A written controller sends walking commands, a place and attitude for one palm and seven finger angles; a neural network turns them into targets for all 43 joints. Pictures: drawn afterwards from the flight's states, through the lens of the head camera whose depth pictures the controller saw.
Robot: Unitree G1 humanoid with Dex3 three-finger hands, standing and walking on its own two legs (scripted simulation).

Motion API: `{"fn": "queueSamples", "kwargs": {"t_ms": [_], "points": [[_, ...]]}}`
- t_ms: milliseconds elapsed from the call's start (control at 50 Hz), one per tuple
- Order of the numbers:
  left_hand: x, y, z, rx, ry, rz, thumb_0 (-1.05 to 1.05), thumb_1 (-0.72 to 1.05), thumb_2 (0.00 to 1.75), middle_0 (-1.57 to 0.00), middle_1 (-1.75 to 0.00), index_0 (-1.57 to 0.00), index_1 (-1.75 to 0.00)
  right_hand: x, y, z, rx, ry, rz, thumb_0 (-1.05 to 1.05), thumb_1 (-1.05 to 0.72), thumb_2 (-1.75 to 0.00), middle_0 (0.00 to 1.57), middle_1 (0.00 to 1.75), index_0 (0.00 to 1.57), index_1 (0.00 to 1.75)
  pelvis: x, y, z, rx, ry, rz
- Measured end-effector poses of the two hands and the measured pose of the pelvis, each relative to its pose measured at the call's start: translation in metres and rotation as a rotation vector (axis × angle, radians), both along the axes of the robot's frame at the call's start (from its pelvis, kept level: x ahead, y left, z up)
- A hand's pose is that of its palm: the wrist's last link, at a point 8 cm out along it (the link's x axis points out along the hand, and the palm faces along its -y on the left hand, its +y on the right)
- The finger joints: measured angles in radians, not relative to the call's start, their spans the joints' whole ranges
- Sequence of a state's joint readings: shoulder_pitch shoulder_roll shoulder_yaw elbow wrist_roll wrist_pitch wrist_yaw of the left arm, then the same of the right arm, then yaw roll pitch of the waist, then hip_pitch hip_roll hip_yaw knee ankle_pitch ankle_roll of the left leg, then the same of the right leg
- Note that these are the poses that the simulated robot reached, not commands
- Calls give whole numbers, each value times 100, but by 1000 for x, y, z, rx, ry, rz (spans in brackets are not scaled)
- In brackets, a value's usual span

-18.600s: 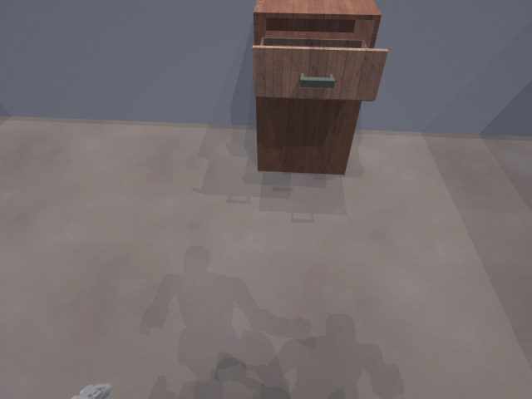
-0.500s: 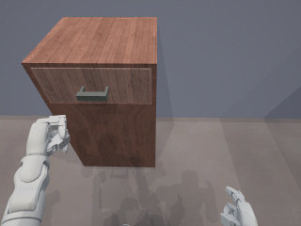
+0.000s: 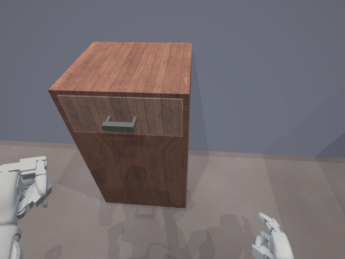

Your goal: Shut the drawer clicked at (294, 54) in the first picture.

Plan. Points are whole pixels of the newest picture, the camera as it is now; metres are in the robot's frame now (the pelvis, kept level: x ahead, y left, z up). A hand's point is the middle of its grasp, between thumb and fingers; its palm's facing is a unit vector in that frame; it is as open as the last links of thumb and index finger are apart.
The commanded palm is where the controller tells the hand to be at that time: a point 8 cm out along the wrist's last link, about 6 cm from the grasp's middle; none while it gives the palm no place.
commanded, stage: draw the hand back to the body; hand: left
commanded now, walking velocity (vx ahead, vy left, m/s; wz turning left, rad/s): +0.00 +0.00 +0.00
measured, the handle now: (120, 122) +0.58 +0.27 -0.04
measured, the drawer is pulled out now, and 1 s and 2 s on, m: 0.00 0.00 0.00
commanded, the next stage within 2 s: step back with the hand held close in 0.20 s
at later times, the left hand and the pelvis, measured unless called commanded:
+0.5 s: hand (44, 177) +0.19 +0.25 +0.18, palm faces +0.37 -0.80 -0.47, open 3.2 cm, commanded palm +0.13 +0.29 +0.18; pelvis +0.00 +0.01 +0.01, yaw +0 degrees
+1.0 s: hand out of the picture +0.09 +0.27 +0.17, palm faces +0.37 -0.79 -0.49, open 3.2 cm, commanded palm +0.02 +0.31 +0.18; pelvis -0.10 +0.03 +0.00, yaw +2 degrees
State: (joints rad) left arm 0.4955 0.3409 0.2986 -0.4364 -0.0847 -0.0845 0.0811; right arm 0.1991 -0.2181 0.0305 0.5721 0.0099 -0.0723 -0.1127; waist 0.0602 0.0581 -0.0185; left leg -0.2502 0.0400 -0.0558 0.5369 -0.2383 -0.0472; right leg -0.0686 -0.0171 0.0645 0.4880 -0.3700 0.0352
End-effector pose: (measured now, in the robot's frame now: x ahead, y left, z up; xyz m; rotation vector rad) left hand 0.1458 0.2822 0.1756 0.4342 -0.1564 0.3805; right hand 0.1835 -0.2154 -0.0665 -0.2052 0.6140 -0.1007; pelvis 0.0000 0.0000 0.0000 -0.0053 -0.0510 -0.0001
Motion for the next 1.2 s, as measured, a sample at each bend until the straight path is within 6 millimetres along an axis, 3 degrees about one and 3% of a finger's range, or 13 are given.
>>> {"fn": "queueSamples", "kwargs": {"t_ms": [120, 260, 380, 480, 620, 860, 1020, 1120, 1200], "points": [[-14, -3, 15, 43, -32, 6, 1, 89, 90, -140, -159, -141, -159, 8, 5, 2, 6, -22, 16, 1, -90, -90, 20, 30, 20, 30, 4, 1, 1, 1, -10, 1], [-5, 2, 1, -8, 4, 39, 1, 89, 90, -140, -159, -141, -159, 9, 8, 1, 6, -8, 22, 1, -90, -90, 20, 30, 20, 30, 3, 0, 2, 6, -15, 3], [1, -5, 12, 29, -35, -3, 1, 89, 90, -140, -159, -141, -159, 5, 5, 1, 4, 0, 20, 1, -90, -90, 20, 30, 20, 30, 6, 0, 3, 0, -11, 4], [7, 1, 25, 115, -46, -38, 1, 89, 90, -140, -159, -141, -159, -5, -5, -2, 0, 66, -21, 1, -90, -90, 20, 30, 20, 30, 1, 4, 5, -7, 15, 0], [1, 7, 9, 126, 89, -84, 1, 89, 90, -140, -159, -141, -159, -34, -14, -8, -8, 161, -94, 1, -90, -90, 20, 30, 20, 30, -16, 13, 8, -5, 44, -17], [-58, 20, 20, 160, -6, -92, 1, 89, 90, -140, -159, -141, -159, -82, 3, -4, -21, 142, -93, 1, -90, -90, 20, 30, 20, 30, -64, 24, 4, -31, 29, -1], [-103, 29, 14, 172, -64, -57, 1, 89, 90, -140, -159, -141, -159, -116, 16, -6, -11, 84, -58, 1, -90, -90, 20, 30, 20, 30, -103, 27, -2, -44, 9, 42], [-152, 23, 16, 213, -96, 0, 1, 89, 90, -140, -159, -141, -159, -137, 18, -17, -23, 104, 39, 1, -90, -90, 20, 30, 20, 30, -134, 12, -10, -46, 6, 162], [-200, 25, 19, 200, -92, 71, 1, 89, 90, -140, -159, -141, -159, -152, 15, -25, -44, 162, 63, 1, -90, -90, 20, 30, 20, 30, -153, 16, -11, -23, 17, 137]]}}
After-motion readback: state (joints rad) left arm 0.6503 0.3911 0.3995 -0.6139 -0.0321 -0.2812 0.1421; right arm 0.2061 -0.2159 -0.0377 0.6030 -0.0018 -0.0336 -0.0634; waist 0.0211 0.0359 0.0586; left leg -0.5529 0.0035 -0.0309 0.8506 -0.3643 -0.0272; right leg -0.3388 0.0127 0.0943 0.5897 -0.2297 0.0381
